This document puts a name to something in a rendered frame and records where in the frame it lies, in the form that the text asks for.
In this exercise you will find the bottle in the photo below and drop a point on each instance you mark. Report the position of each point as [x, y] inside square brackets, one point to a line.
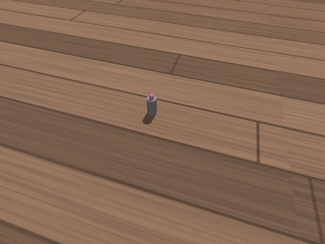
[151, 105]

